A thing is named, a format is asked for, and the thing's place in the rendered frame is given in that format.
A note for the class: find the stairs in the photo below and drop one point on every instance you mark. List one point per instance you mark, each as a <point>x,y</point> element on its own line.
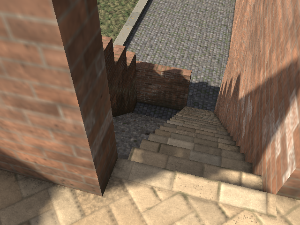
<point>195,142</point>

